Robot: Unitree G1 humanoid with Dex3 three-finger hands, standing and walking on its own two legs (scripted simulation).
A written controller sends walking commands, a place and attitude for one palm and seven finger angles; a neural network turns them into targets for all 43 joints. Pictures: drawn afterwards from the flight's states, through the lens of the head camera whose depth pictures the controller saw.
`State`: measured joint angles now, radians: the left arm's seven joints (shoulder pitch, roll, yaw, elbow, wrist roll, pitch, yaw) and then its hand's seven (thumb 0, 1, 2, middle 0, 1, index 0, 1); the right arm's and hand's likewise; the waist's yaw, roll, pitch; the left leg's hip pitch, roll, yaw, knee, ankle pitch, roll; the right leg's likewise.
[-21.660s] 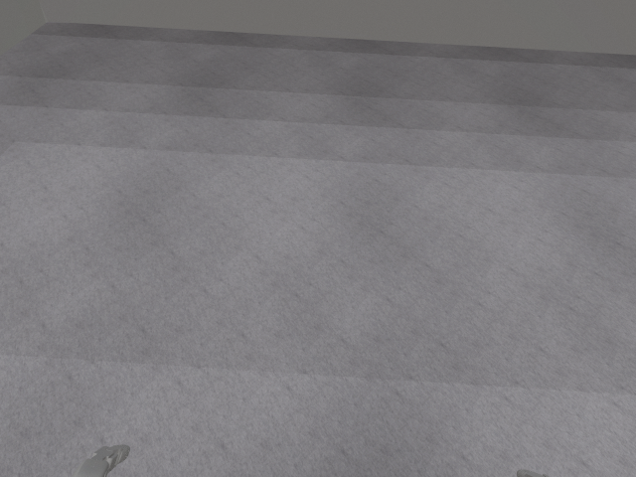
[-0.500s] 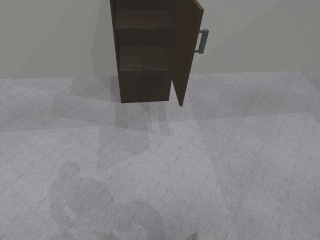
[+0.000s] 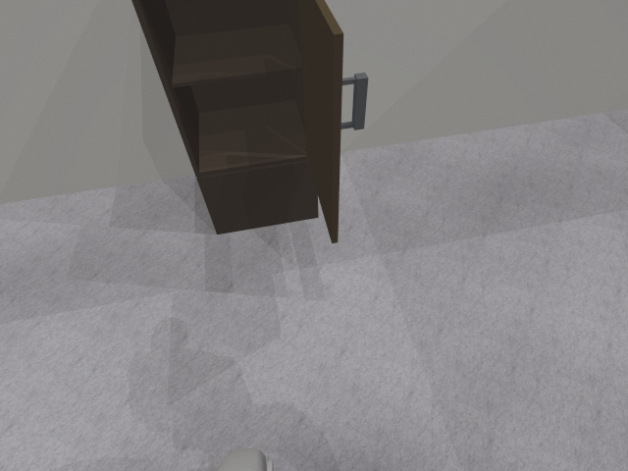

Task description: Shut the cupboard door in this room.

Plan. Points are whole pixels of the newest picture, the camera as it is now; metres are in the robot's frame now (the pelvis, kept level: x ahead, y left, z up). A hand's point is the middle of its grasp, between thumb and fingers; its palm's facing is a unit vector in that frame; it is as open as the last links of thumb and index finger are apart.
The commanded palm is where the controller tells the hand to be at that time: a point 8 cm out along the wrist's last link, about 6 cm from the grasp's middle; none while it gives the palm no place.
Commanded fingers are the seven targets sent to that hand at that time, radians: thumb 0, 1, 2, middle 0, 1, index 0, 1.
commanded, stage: stand and wait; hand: left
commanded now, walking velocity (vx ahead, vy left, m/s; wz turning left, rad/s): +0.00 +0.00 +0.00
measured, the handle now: (350, 103) +0.82 -0.05 +0.01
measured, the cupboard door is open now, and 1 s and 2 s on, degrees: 90 90 90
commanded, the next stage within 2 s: turn or walk to find it in 1.76 s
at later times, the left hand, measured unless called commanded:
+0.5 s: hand out of the picture +0.09 +0.19 -0.18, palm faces +0.04 -0.99 -0.12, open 7.4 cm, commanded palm none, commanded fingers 0.00 0.90 0.90 -0.20 -0.30 -0.20 -0.30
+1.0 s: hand out of the picture +0.10 +0.20 -0.17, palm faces +0.00 -0.98 -0.17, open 7.4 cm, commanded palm none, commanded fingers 0.00 0.90 0.90 -0.20 -0.30 -0.20 -0.30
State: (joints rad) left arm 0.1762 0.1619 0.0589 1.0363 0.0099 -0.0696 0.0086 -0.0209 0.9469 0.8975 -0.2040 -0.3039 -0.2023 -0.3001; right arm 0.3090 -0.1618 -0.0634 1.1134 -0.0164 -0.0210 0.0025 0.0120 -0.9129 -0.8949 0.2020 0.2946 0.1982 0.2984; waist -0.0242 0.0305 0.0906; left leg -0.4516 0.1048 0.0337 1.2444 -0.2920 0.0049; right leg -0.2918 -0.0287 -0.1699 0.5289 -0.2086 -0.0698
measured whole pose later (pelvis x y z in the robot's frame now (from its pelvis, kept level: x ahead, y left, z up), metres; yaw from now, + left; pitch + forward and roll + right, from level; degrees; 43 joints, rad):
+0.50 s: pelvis +0.12 +0.05 +0.00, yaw -2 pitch -1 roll +0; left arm 0.29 0.11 -0.01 1.18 0.01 -0.02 0.02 0.00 0.91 0.90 -0.20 -0.30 -0.20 -0.30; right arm 0.11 -0.11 -0.01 1.09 0.00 -0.04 -0.04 -0.02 -0.93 -0.89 0.20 0.29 0.20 0.30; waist 0.04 -0.03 0.05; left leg -0.23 0.02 0.15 0.49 -0.23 0.03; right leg -0.10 -0.07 -0.12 0.47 -0.35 0.03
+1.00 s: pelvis +0.11 +0.04 +0.01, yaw -1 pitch -3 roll +0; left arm 0.30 0.13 -0.01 1.14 0.01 -0.01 0.04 0.00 0.91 0.90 -0.20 -0.30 -0.20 -0.30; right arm 0.31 -0.12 0.00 1.19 0.00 -0.01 -0.02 0.01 -0.92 -0.90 0.20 0.29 0.20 0.30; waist -0.01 -0.01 0.05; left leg -0.17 0.02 0.15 0.39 -0.18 0.03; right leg -0.03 -0.07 -0.13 0.38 -0.30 0.02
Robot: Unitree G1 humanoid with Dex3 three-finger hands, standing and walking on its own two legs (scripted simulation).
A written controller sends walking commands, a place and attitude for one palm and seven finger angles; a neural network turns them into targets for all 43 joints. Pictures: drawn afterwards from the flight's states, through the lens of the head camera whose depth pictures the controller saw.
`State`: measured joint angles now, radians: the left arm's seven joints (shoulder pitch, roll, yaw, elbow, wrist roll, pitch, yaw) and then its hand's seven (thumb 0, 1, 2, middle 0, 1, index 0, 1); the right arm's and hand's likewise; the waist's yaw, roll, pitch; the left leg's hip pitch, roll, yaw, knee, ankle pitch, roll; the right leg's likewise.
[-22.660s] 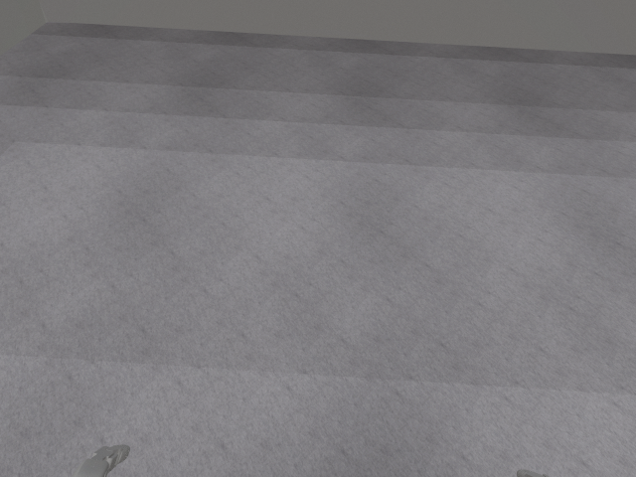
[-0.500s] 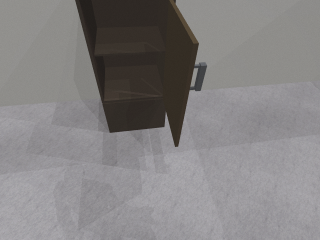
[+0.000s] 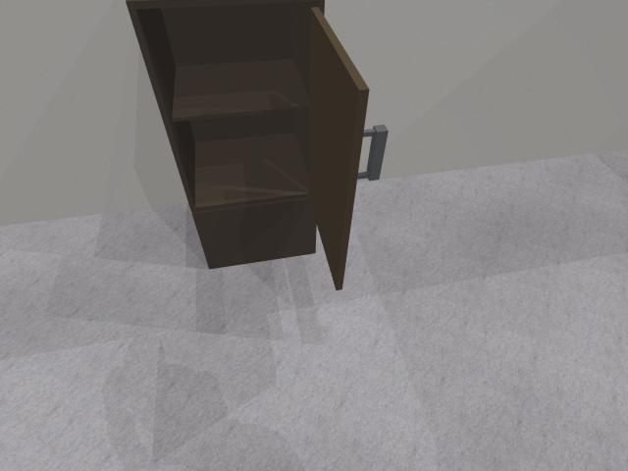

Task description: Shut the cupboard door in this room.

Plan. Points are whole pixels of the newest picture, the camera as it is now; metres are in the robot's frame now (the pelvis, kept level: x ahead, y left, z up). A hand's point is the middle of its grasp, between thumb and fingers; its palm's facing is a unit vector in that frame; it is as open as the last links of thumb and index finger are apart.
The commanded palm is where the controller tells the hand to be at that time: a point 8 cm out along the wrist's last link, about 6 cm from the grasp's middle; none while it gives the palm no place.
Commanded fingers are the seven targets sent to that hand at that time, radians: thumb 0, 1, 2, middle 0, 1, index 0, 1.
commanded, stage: stand and wait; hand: left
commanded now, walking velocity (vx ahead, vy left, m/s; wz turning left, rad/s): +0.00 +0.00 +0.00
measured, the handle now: (366, 155) +0.70 -0.08 +0.00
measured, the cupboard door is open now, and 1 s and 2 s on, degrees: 90 90 90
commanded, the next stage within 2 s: turn or walk to find it in 0.76 s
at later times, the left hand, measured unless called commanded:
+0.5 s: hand out of the picture -0.06 +0.14 -0.18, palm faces +0.04 -0.99 -0.12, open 7.4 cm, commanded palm none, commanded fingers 0.00 0.90 0.90 -0.20 -0.30 -0.20 -0.30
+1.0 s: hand out of the picture -0.03 +0.17 -0.19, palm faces +0.08 -0.98 -0.18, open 7.4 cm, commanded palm none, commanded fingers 0.00 0.90 0.90 -0.20 -0.30 -0.20 -0.30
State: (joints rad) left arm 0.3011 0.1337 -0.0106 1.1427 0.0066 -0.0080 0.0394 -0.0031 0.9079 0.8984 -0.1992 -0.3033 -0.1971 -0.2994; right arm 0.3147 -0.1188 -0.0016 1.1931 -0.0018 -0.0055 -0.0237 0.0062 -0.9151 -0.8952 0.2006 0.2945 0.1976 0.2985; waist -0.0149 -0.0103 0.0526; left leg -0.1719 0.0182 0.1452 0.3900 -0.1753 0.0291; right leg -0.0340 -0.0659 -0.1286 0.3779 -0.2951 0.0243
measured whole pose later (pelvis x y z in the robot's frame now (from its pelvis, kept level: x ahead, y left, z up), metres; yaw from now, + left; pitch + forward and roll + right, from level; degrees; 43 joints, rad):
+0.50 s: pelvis -0.01 +0.00 +0.00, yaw +0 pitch -2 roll +0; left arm 0.37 0.09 -0.01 1.16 0.01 -0.01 0.04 0.00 0.91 0.90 -0.20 -0.30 -0.20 -0.30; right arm 0.29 -0.11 -0.01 1.17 0.00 -0.01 -0.03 0.01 -0.92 -0.90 0.20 0.29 0.20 0.30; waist 0.00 -0.02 0.04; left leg -0.21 0.03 0.14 0.41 -0.17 0.03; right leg -0.07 -0.06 -0.13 0.40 -0.29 0.02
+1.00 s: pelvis -0.01 +0.01 -0.01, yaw +3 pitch +0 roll +0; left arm 0.29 0.13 0.02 1.10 0.02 0.01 0.04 0.00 0.91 0.90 -0.20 -0.30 -0.20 -0.30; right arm 0.28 -0.11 -0.03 1.14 -0.01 0.01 -0.02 0.01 -0.92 -0.90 0.20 0.29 0.20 0.30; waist -0.01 0.00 0.06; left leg -0.29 0.00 0.10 0.50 -0.20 0.04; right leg -0.14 -0.09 -0.17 0.50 -0.34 0.03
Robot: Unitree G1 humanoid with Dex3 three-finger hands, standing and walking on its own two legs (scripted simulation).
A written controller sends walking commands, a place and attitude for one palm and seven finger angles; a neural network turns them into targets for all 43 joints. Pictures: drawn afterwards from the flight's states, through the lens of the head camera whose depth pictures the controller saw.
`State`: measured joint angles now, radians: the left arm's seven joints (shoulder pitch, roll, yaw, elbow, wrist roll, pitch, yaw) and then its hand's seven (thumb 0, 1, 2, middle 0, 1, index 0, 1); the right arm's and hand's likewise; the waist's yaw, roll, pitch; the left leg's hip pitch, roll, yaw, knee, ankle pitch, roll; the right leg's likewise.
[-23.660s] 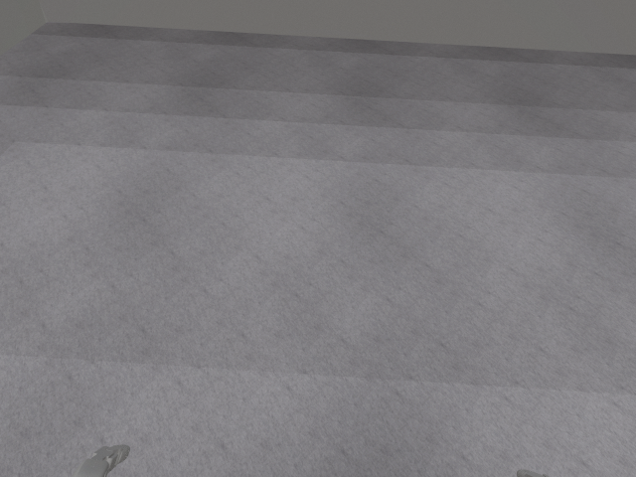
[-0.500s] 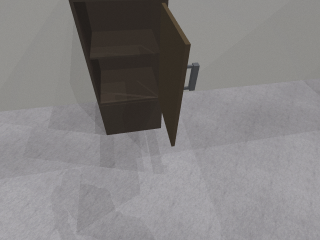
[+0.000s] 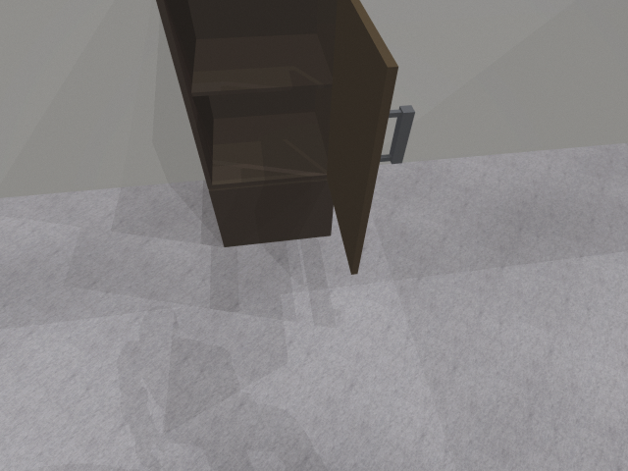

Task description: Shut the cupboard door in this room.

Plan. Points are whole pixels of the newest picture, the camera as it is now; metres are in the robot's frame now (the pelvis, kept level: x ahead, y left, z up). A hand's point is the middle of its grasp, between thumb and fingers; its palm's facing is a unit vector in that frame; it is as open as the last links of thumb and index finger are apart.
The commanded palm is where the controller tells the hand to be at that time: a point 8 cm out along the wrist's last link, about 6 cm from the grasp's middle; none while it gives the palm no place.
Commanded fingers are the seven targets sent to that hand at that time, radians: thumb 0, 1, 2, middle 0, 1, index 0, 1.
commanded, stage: turn or walk to find it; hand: left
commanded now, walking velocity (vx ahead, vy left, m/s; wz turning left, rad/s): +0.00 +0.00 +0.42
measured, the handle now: (390, 136) +0.71 -0.12 +0.01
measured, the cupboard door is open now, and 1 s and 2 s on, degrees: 90 90 90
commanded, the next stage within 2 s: stand and wait in 1.26 s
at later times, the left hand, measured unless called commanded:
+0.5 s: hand out of the picture +0.04 +0.23 -0.17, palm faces +0.20 -0.95 -0.23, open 7.4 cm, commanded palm none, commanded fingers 0.00 0.90 0.90 -0.20 -0.30 -0.20 -0.30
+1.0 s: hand out of the picture -0.03 +0.14 -0.15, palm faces +0.43 -0.86 -0.28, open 7.4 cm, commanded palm none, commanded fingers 0.00 0.90 0.90 -0.20 -0.30 -0.20 -0.30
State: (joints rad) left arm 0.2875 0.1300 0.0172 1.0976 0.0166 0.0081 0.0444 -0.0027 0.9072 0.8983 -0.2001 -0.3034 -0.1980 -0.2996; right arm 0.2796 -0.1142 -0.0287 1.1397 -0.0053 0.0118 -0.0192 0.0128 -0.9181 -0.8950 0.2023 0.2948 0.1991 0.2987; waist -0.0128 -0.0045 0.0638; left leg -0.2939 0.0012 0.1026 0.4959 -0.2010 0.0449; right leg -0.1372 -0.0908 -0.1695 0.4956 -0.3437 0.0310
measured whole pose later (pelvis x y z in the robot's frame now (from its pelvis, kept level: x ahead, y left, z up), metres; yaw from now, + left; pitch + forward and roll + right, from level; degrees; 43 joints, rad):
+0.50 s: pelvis -0.01 +0.02 +0.00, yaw +12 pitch +1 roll -1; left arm 0.12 0.22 0.06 0.96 0.02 0.04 0.02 0.00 0.91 0.90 -0.20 -0.30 -0.20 -0.30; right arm 0.15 -0.21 -0.06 0.96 -0.02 0.00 -0.01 0.01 -0.91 -0.89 0.20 0.29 0.20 0.30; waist -0.02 -0.01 0.11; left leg -0.36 -0.01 0.04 0.55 -0.22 0.06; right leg -0.48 -0.08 -0.05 1.11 -0.47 0.06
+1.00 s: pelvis +0.00 -0.05 +0.01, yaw +26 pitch +0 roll +3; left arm 0.24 0.16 0.03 0.94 0.02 0.01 0.02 0.00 0.90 0.90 -0.20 -0.30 -0.20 -0.30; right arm 0.20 -0.26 -0.10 0.98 -0.02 0.07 0.02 0.01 -0.91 -0.90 0.20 0.29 0.20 0.30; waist -0.01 0.04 0.08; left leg -0.49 0.02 -0.03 1.13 -0.36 -0.07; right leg -0.23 -0.09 -0.16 0.51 -0.29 -0.03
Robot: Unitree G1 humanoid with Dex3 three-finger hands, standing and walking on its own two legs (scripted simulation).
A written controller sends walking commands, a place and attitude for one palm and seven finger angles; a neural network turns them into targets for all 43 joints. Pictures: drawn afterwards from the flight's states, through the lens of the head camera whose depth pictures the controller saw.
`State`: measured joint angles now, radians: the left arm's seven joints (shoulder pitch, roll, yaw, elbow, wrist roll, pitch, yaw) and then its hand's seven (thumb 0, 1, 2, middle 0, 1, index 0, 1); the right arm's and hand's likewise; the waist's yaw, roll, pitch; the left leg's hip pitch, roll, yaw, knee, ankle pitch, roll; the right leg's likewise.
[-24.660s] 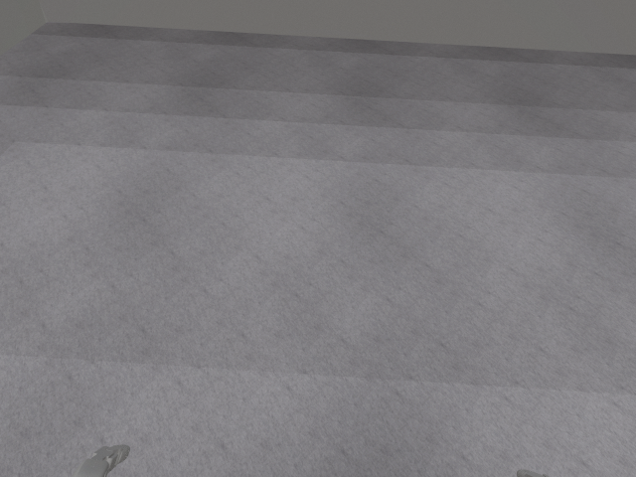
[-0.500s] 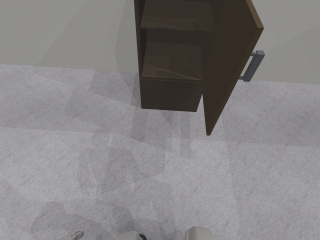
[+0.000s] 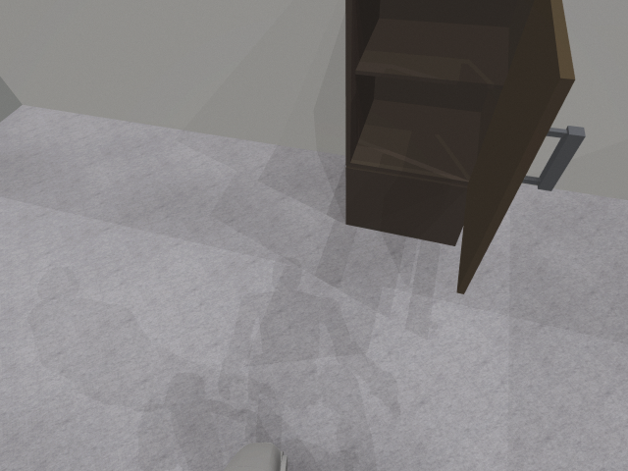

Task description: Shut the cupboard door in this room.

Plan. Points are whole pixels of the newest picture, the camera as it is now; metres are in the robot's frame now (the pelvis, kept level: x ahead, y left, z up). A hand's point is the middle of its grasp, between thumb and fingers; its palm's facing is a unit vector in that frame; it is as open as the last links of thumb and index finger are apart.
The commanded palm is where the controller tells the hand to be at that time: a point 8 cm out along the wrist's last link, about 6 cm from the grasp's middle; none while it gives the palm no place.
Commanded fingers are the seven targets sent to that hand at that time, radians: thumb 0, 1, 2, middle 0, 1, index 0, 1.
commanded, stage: turn or walk to find it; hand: left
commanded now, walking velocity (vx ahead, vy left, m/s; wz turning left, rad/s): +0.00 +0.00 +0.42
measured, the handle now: (545, 158) +0.60 -0.37 +0.01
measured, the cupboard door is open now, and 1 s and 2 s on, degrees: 90 90 90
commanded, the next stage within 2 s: stand and wait in 0.26 s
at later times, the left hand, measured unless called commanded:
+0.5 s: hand out of the picture +0.00 +0.27 -0.18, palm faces +0.21 -0.95 -0.24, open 7.4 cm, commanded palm none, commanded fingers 0.00 0.90 0.90 -0.20 -0.30 -0.20 -0.30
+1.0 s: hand out of the picture -0.03 +0.22 -0.18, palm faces +0.25 -0.94 -0.22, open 7.3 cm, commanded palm none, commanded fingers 0.00 0.90 0.90 -0.20 -0.30 -0.20 -0.30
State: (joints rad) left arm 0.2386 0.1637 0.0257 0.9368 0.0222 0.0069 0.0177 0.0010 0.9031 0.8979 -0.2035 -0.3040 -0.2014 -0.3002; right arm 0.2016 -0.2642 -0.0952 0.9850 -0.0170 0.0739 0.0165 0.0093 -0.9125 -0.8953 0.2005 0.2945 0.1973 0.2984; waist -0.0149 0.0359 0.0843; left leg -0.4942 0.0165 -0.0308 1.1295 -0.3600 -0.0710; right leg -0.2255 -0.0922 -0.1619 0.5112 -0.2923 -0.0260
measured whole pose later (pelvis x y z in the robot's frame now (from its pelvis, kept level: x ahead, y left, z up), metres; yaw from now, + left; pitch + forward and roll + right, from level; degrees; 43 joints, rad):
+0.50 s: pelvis -0.01 +0.05 +0.00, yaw +9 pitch +0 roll +0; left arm 0.20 0.26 0.05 1.01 0.02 0.04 0.01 0.00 0.91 0.90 -0.20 -0.30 -0.20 -0.30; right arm 0.12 -0.16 -0.02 0.98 -0.01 0.00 -0.01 0.01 -0.91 -0.89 0.20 0.30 0.20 0.30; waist 0.04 -0.04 0.07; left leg -0.15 -0.01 0.02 0.42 -0.27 0.03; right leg -0.43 -0.09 -0.03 1.00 -0.40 0.08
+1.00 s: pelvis -0.02 +0.03 -0.01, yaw +14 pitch -1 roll +0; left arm 0.21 0.18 0.03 1.05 0.02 0.00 0.02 0.00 0.91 0.90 -0.20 -0.30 -0.20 -0.30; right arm 0.23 -0.20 -0.05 1.10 0.00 0.03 -0.01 0.01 -0.91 -0.90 0.20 0.29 0.20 0.30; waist 0.01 0.00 0.09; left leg -0.24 0.05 0.04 0.63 -0.36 -0.04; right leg -0.24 -0.07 -0.15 0.51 -0.25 -0.01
